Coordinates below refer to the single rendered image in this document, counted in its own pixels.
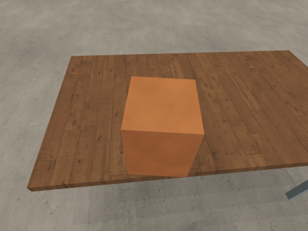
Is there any table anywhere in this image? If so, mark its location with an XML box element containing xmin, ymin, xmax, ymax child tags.
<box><xmin>27</xmin><ymin>50</ymin><xmax>308</xmax><ymax>200</ymax></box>

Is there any carton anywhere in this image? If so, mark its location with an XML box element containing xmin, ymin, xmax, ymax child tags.
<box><xmin>121</xmin><ymin>76</ymin><xmax>204</xmax><ymax>177</ymax></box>

